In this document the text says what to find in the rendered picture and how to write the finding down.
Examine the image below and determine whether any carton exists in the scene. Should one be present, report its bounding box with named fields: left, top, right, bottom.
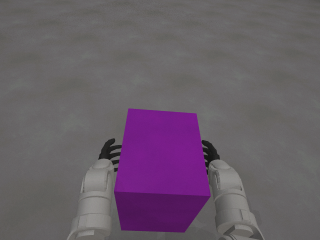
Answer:
left=114, top=108, right=211, bottom=233

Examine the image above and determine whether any left robot forearm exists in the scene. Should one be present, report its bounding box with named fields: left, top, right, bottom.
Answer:
left=67, top=158, right=115, bottom=240

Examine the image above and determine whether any right robot forearm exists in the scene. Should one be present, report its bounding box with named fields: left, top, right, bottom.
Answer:
left=208, top=159, right=265, bottom=240

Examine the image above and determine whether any robot right hand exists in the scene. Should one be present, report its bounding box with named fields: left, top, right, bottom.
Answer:
left=201, top=140, right=220, bottom=175

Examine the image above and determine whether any robot left hand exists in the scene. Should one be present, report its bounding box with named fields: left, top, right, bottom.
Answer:
left=98, top=138, right=122, bottom=172

